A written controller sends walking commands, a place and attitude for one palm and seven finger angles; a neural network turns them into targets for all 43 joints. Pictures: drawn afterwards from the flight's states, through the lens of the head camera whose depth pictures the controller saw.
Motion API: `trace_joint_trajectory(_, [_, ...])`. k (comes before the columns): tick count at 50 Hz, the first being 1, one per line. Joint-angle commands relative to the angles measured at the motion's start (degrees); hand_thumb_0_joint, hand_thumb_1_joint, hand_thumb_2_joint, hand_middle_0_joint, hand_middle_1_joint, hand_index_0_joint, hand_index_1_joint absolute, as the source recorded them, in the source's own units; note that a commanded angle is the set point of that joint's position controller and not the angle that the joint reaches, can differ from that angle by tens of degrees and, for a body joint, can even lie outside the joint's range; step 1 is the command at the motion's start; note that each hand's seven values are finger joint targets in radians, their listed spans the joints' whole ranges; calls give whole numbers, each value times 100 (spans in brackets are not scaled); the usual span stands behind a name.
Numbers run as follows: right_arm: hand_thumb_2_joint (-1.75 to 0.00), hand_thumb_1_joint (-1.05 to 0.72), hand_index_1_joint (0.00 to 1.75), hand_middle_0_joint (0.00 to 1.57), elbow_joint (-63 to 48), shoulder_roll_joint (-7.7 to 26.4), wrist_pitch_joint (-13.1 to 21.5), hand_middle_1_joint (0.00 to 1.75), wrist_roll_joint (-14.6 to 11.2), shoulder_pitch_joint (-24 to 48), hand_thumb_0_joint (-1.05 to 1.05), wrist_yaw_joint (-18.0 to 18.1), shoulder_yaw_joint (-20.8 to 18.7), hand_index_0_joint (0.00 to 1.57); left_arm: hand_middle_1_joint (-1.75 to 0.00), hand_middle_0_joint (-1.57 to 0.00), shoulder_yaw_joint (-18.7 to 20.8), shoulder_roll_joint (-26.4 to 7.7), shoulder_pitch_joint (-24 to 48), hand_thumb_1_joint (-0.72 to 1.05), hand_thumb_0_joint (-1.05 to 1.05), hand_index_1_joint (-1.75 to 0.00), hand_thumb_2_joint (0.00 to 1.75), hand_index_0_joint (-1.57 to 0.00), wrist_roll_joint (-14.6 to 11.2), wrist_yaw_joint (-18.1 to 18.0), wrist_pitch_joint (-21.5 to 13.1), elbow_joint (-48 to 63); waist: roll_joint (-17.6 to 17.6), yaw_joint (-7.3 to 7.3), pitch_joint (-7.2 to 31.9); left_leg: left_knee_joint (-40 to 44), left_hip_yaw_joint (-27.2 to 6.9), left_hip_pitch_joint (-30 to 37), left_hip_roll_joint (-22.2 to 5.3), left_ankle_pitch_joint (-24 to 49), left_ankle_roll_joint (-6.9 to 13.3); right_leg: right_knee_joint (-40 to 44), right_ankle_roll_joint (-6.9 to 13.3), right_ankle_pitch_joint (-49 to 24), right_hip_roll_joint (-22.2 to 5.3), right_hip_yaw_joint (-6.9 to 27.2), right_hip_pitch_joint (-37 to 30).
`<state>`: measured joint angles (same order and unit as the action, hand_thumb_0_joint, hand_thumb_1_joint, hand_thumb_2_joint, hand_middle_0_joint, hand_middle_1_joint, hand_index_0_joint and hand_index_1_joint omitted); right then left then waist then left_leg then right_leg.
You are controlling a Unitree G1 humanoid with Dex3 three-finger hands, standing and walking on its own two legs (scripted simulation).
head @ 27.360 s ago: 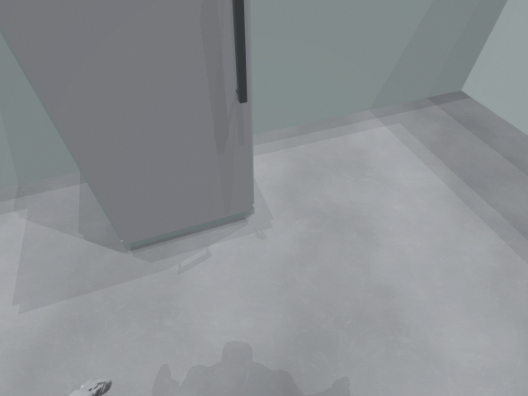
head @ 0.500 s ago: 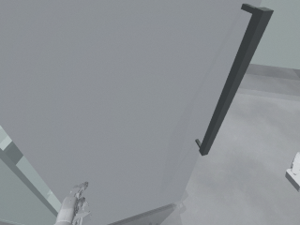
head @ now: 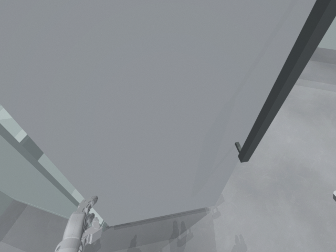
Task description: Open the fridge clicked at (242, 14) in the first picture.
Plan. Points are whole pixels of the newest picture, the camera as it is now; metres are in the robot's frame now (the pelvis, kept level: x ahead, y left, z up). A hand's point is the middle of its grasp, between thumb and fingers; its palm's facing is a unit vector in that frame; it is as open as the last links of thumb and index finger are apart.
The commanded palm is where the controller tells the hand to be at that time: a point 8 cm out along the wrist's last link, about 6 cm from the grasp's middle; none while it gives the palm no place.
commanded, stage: step back with the hand held close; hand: right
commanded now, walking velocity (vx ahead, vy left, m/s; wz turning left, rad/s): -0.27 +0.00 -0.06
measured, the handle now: (268, 96) +0.42 -0.20 +0.17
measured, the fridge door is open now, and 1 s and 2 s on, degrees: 62 62 62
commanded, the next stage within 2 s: stop stepping back and stand still in 0.98 s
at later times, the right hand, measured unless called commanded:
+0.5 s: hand out of the picture +0.14 -0.29 +0.17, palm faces +0.49 +0.76 -0.43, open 7.4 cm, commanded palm +0.07 -0.32 +0.18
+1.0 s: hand out of the picture +0.06 -0.28 +0.17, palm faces +0.37 +0.83 -0.41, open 7.4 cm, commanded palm -0.02 -0.32 +0.18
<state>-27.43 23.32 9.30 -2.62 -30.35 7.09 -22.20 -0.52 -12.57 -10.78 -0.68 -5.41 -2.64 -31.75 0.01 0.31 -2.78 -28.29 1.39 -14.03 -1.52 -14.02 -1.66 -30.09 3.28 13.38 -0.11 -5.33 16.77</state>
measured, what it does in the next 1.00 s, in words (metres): walks backwards: left foot, then right foot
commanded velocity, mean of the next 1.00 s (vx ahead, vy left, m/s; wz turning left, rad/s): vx -0.34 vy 0.00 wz -0.04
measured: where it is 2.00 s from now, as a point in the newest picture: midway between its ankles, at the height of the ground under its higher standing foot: outside the picture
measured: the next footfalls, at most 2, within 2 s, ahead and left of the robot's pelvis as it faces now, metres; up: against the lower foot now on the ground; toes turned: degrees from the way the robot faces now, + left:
left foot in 0.66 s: -0.10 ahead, +0.14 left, +0.00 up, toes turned +2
right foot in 0.86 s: -0.02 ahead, -0.10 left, +0.00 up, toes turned +0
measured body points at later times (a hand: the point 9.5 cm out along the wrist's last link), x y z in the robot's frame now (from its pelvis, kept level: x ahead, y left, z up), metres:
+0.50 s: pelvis -0.06 -0.02 -0.01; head -0.04 -0.05 +0.44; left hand +0.11 +0.22 -0.08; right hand +0.11 -0.33 +0.19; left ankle -0.06 +0.14 -0.70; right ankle +0.03 -0.08 -0.74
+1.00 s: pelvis -0.16 -0.02 +0.00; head -0.12 -0.07 +0.44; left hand +0.02 +0.22 -0.06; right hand +0.04 -0.32 +0.19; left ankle -0.17 +0.13 -0.70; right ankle -0.06 -0.10 -0.74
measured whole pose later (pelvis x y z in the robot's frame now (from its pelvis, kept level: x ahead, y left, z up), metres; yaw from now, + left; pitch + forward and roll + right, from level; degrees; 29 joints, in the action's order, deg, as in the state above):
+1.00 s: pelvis -0.16 -0.02 +0.00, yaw +1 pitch -1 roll +4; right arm -32.1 26.4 12.6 -3.4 -27.8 7.9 -25.9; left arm -0.4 -10.5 -9.8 0.2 -4.0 -7.0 -33.4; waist 2.5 -0.7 -4.8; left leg -45.8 -0.5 -20.1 2.4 -27.7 -0.6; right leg -29.0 3.7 6.0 -0.9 -0.6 22.6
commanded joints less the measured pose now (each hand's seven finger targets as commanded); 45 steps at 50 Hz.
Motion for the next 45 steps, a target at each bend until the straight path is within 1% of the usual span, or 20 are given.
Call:
trace_joint_trajectory(1, [-90, -90, 30, 20, -1497, 1102, 481, 30, -54, -69, 0, 198, -1050, 20, -30, -20, 267, -653, 406, 90, 0, -30, 90, -20, -22, -31, -360, 937, -742, 196, 1158, -466, -162, 522, -279, 744, 138, 729, 173, -1479, -1120, 1197, 36])
trace_joint_trajectory(5, [-90, -90, 30, 20, -1386, 962, 487, 30, -28, 61, 0, 216, -957, 20, -30, -20, 274, -724, 270, 90, 0, -30, 90, -20, -22, -25, -505, 874, -861, 138, 904, -596, -111, 570, -205, 274, 139, 824, 241, -493, -1231, 1325, 578])
trace_joint_trajectory(8, [-90, -90, 30, 20, -1352, 912, 497, 30, -3, 290, 0, 228, -867, 20, -30, -20, 280, -745, 231, 90, 0, -30, 90, -20, -53, -36, -570, 837, -375, 69, 751, -344, -363, 477, -336, 480, 231, 608, 174, 762, -1007, 1271, 939])
trace_joint_trajectory(11, [-90, -90, 30, 20, -1318, 921, 544, 30, 8, 435, 0, 257, -804, 20, -30, -20, 290, -687, 152, 90, 0, -30, 90, -20, -31, -15, -592, 747, 252, -18, 512, 488, -1078, -454, -781, -517, 515, -51, 36, 1755, -538, 1081, 765])
trace_joint_trajectory(14, [-90, -90, 30, 20, -1418, 987, 579, 30, 16, 625, 0, 329, -757, 20, -30, -20, 238, -612, 104, 90, 0, -30, 90, -20, 16, 10, -587, 559, 707, -83, 589, 867, -1412, -1076, -1398, -301, 833, -1079, -118, 1134, -236, 834, 128])
trace_joint_trajectory(16, [-90, -90, 30, 20, -1480, 1105, 632, 30, 24, 568, 0, 379, -891, 20, -30, -20, 226, -592, 166, 90, 0, -30, 90, -20, 31, 11, -603, 543, 585, -65, 641, 594, -1150, -1061, -1352, 79, 780, -784, -95, 910, -295, 924, 11])
trace_joint_trajectory(18, [-90, -90, 30, 20, -1694, 1154, 696, 30, 27, 432, 0, 388, -1014, 20, -30, -20, 236, -702, 307, 90, 0, -30, 90, -20, 24, -25, -622, 708, -469, -19, 609, -239, -614, -788, -632, -241, 446, 436, 93, 740, -794, 1604, 361])
trace_joint_trajectory(20, [-90, -90, 30, 20, -1796, 1159, 844, 30, 129, 528, 0, 345, -1183, 20, -30, -20, 287, -818, 433, 90, 0, -30, 90, -20, 26, -28, -729, 821, -1754, 45, 623, -2102, -121, 564, 202, -963, 91, 2159, 472, 3088, -1821, 2648, 1960])
trace_joint_trajectory(21, [-90, -90, 30, 20, -1679, 1260, 859, 30, 170, 646, 0, 346, -1311, 20, -30, -20, 307, -756, 373, 90, 0, -30, 90, -20, 68, -37, -758, 798, -1802, 31, 417, -2737, -191, 653, 238, -978, 90, 2321, 593, 3116, -1876, 2744, 2357])
trace_joint_trajectory(23, [-90, -90, 30, 20, -1634, 1112, 890, 30, 109, 585, 0, 297, -1147, 20, -30, -20, 340, -677, 253, 90, 0, -30, 90, -20, 71, 33, -853, 671, -1041, 59, 452, -2442, -212, -203, 189, -1319, 132, 1759, 548, 1707, -1635, 2387, 1198])
trace_joint_trajectory(28, [-90, -90, 30, 20, -1544, 871, 827, 30, -26, 278, 0, 221, -805, 20, -30, -20, 290, -712, 197, 90, 0, -30, 90, -20, 52, 105, -922, 534, -1167, 101, 994, -320, 21, -254, 221, -1238, 152, 1473, 275, 214, -1411, 1966, -481])
trace_joint_trajectory(32, [-90, -90, 30, 20, -1468, 1208, 797, 30, -17, 396, 0, 151, -962, 20, -30, -20, 298, -769, 296, 90, 0, -30, 90, -20, 49, 77, -790, 523, -991, 137, 1256, 1160, 54, 487, 116, 21, 243, 921, -83, -485, -1146, 1515, -595])
trace_joint_trajectory(34, [-90, -90, 30, 20, -1476, 1317, 831, 30, -87, 495, 0, 114, -1027, 20, -30, -20, 265, -729, 421, 90, 0, -30, 90, -20, 12, 65, -672, 631, -593, 146, 1154, 1156, -78, 336, -157, 233, 352, 640, -172, -15, -973, 1192, -473])
trace_joint_trajectory(36, [-90, -90, 30, 20, -1225, 1165, 751, 30, -196, 210, 0, 50, -861, 20, -30, -20, 410, -683, 317, 90, 0, -30, 90, -20, -123, 35, -568, 679, 797, 60, 896, 1312, -702, -1194, -938, -634, 854, -930, -407, 777, -311, 628, -935])
trace_joint_trajectory(38, [-90, -90, 30, 20, -1532, 1329, 712, 30, -172, 312, 0, 137, -922, 20, -30, -20, 332, -497, 302, 90, 0, -30, 90, -20, -82, 37, -491, 630, 1200, -43, 935, 1091, -951, -1169, -1693, 1244, 1168, -2212, -434, 649, -70, 483, -583])
trace_joint_trajectory(40, [-90, -90, 30, 20, -1480, 1361, 675, 30, -95, 524, 0, 197, -999, 20, -30, -20, 133, -344, 586, 90, 0, -30, 90, -20, -33, 24, -451, 683, 790, -78, 434, 322, -738, -305, -1604, 3216, 945, -1158, -355, 675, -202, 730, 456])
trace_joint_trajectory(41, [-90, -90, 30, 20, -1411, 1393, 664, 30, -50, 502, 0, 217, -1066, 20, -30, -20, 107, -435, 571, 90, 0, -30, 90, -20, -28, -11, -443, 645, 441, -101, 407, -209, -544, -79, -1305, 3444, 642, -120, -291, -426, -283, 732, 386])
trace_joint_trajectory(43, [-90, -90, 30, 20, -1570, 1376, 732, 30, -28, 420, 0, 228, -1131, 20, -30, -20, 246, -639, 489, 90, 0, -30, 90, -20, -25, -65, -517, 693, -1107, 76, 963, -1376, -122, -27, -107, 1288, 109, 936, 76, -3715, -1252, 1619, -309])
trace_joint_trajectory(44, [-90, -90, 30, 20, -1696, 1340, 796, 30, -81, 443, 0, 186, -1034, 20, -30, -20, 288, -658, 377, 90, 0, -30, 90, -20, -13, 17, -601, 684, -1383, 73, 1327, -1828, -263, -486, 180, -1002, 160, 971, 244, -4354, -1597, 2003, -917])
trace_joint_trajectory(45, [-90, -90, 30, 20, -1848, 1411, 820, 30, -95, 297, 0, 147, -1132, 20, -30, -20, 320, -654, 353, 90, 0, -30, 90, -20, 128, 48, -701, 646, -1681, 113, 1482, -2375, -344, -446, 295, -1908, 101, 1245, 265, -3052, -1780, 2362, -679])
